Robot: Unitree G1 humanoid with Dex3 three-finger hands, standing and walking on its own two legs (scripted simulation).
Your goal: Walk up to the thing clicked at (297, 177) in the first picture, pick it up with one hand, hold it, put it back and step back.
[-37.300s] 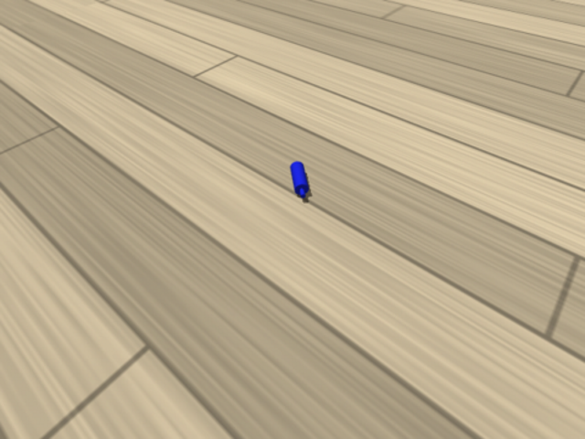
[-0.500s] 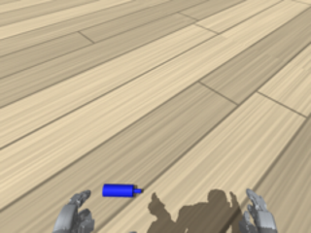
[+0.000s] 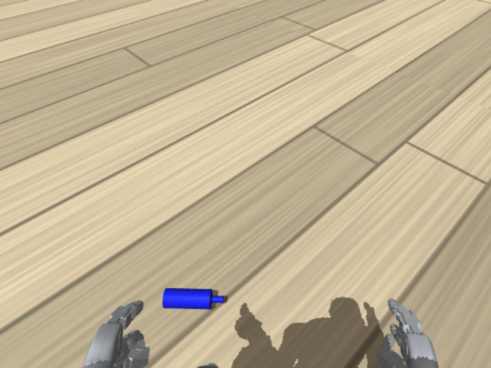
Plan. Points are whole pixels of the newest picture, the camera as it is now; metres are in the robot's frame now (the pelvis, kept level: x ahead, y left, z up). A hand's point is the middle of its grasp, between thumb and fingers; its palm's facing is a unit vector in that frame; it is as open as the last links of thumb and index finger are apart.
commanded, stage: home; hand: left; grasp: from above
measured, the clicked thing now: (194, 298) +0.48 +0.24 -0.68
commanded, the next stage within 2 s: stand in 0.54 s
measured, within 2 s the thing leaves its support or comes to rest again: neither
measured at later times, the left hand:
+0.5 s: hand (147, 353) +0.16 +0.18 -0.04, palm faces +0.05 -0.98 -0.21, open 7.4 cm
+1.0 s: hand out of the picture +0.08 +0.25 -0.11, palm faces +0.04 -0.93 -0.36, open 7.4 cm
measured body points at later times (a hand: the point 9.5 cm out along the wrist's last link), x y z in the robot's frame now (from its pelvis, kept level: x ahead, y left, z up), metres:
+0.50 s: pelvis +0.00 +0.00 +0.00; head +0.02 +0.00 +0.45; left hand +0.16 +0.23 -0.02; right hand +0.16 -0.25 -0.06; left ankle +0.01 +0.13 -0.68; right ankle +0.01 -0.15 -0.68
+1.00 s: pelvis -0.01 +0.01 +0.03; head +0.01 +0.01 +0.48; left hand +0.08 +0.30 -0.08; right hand +0.09 -0.28 -0.09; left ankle +0.01 +0.13 -0.68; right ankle +0.01 -0.15 -0.68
